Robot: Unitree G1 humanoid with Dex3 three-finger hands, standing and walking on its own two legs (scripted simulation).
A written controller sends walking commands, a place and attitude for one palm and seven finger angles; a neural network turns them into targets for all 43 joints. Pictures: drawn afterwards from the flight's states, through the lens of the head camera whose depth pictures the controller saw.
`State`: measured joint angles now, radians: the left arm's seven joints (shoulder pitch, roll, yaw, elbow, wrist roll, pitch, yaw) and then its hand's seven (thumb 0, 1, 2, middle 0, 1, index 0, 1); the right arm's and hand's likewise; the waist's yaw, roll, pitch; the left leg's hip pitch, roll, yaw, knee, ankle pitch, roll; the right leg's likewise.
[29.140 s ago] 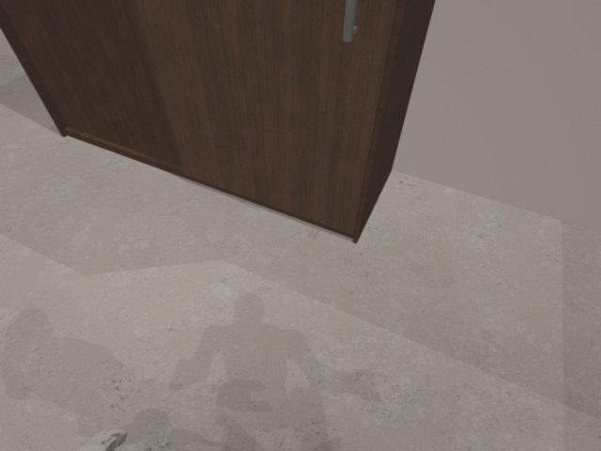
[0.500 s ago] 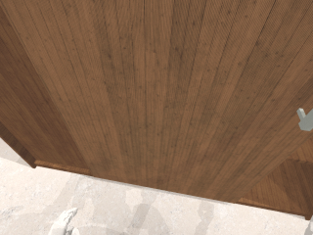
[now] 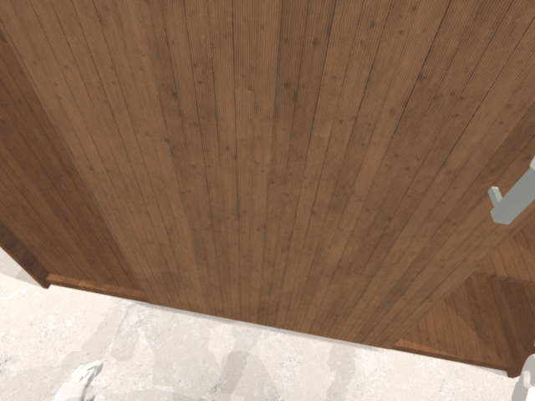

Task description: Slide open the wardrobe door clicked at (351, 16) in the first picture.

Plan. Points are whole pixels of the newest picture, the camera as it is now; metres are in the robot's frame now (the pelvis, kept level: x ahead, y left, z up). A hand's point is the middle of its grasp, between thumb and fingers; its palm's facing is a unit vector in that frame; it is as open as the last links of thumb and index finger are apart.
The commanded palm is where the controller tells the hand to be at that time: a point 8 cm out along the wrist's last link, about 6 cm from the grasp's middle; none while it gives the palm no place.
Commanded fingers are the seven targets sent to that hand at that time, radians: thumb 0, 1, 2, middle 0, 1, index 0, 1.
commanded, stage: stop walking and hold the door there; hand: right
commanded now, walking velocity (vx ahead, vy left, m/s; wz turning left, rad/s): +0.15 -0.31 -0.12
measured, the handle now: out of the picture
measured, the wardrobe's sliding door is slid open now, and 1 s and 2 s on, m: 0.43 0.42 0.42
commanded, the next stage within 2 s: loosen the grip on the handle in 1.56 s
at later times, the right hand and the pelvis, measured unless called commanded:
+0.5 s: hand out of the picture +0.40 -0.30 +0.22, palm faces +0.36 +0.91 -0.23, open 5.8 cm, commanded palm +0.36 -0.36 +0.20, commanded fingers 0.00 -0.90 -0.90 0.45 1.40 0.45 1.40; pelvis -0.01 -0.07 +0.01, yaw -2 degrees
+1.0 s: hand out of the picture +0.39 -0.31 +0.22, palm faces +0.24 +0.96 -0.13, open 6.0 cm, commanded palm +0.36 -0.35 +0.20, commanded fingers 0.00 -0.90 -0.90 0.45 1.40 0.45 1.40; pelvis -0.03 -0.13 -0.01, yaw -4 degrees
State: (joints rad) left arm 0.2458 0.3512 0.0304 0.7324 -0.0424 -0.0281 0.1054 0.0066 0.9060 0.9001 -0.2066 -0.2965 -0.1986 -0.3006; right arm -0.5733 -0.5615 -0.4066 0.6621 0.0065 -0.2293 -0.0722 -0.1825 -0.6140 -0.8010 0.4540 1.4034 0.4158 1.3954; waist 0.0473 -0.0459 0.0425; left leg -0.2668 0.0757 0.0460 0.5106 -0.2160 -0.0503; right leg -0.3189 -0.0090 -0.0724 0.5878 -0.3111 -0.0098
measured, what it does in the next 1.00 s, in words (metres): steps to the right: left foot, then right foot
